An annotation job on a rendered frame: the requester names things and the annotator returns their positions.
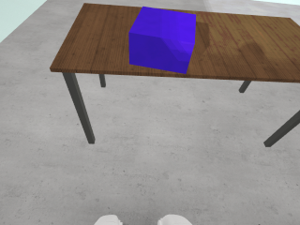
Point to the carton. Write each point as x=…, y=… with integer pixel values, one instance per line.
x=162, y=39

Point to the right robot thigh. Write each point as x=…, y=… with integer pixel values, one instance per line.
x=173, y=220

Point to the robot thigh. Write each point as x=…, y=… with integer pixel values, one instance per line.
x=173, y=220
x=108, y=220

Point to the table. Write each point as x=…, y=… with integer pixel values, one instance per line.
x=228, y=46

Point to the left robot thigh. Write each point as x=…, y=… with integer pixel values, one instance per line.
x=108, y=220

